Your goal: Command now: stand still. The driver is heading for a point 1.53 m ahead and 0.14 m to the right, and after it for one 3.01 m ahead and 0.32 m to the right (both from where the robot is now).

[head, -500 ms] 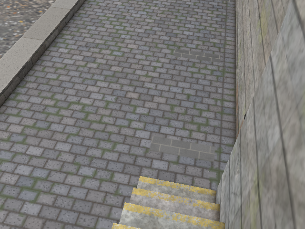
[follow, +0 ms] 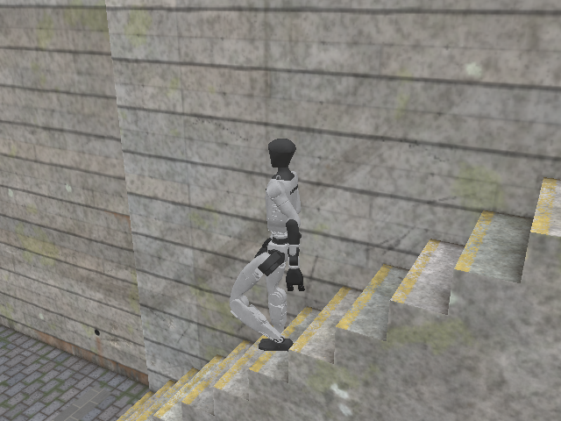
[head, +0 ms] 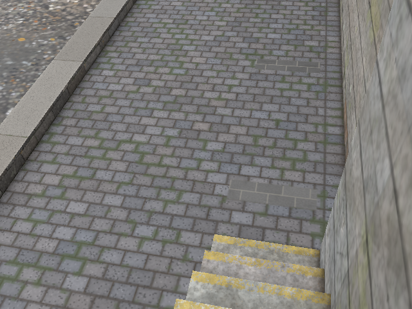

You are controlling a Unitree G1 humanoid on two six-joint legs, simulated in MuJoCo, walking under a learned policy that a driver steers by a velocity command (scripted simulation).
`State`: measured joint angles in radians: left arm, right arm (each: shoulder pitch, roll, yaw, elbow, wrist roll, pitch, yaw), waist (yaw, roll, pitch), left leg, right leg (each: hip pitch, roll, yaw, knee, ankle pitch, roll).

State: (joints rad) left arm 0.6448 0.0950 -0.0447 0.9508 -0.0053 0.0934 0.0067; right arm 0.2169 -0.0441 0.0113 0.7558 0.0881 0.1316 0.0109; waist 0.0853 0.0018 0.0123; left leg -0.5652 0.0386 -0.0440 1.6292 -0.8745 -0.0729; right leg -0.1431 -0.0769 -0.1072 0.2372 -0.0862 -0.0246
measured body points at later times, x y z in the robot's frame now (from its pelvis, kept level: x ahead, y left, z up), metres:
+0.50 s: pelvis +0.01 +0.01 +0.00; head +0.01 +0.00 +0.45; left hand -0.10 +0.18 -0.15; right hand +0.19 -0.11 -0.12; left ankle -0.08 +0.18 -0.54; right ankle +0.03 -0.09 -0.76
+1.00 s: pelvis +0.01 +0.00 +0.00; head +0.02 -0.01 +0.45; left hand -0.12 +0.17 -0.14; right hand +0.15 -0.14 -0.14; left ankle -0.08 +0.18 -0.54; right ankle +0.03 -0.09 -0.76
